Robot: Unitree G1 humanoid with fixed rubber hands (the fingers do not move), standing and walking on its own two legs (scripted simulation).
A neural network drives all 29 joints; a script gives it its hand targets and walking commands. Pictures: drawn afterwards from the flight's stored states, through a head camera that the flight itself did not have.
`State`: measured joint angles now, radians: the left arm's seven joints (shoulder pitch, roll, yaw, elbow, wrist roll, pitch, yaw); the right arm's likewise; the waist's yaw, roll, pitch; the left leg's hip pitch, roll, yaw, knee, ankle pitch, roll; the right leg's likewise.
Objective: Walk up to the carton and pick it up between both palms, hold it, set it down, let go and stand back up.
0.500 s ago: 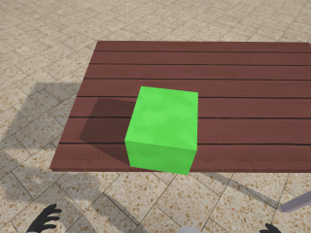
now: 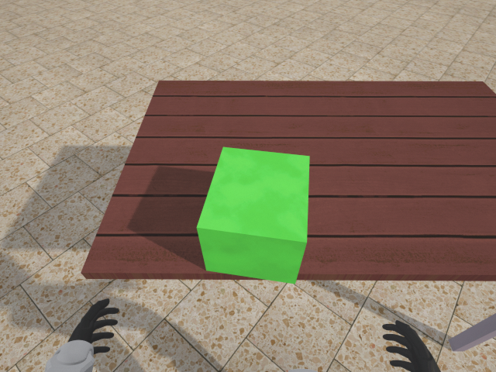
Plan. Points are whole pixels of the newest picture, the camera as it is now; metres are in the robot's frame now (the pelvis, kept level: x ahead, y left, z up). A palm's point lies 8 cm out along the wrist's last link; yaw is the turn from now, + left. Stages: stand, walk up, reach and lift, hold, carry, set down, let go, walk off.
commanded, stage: reach and lift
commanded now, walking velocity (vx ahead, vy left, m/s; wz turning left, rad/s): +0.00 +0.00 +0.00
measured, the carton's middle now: (258, 213) +0.39 -0.01 +0.01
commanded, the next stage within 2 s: none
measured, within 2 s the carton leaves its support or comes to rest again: neither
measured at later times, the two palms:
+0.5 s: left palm (83, 337) +0.17 +0.25 +0.00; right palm (434, 355) +0.15 -0.26 +0.00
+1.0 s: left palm (91, 305) +0.20 +0.23 +0.05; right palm (400, 319) +0.18 -0.21 +0.05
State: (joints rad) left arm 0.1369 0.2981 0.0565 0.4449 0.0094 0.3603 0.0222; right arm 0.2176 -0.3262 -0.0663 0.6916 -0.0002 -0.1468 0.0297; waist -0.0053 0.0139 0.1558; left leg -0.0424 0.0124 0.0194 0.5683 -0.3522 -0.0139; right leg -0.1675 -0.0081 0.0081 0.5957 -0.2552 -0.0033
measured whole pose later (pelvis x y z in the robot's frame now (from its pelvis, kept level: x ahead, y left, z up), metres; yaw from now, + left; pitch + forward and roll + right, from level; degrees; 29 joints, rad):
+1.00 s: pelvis +0.02 +0.00 +0.01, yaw +0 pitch -9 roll +0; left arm 0.33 0.29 -0.03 -0.05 -0.17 0.11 -0.02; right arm 0.52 -0.11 -0.05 -0.20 0.00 0.12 -0.11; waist 0.06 0.01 0.09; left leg 0.03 0.02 0.02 0.41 -0.29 -0.02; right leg -0.09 0.00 0.01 0.43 -0.19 -0.01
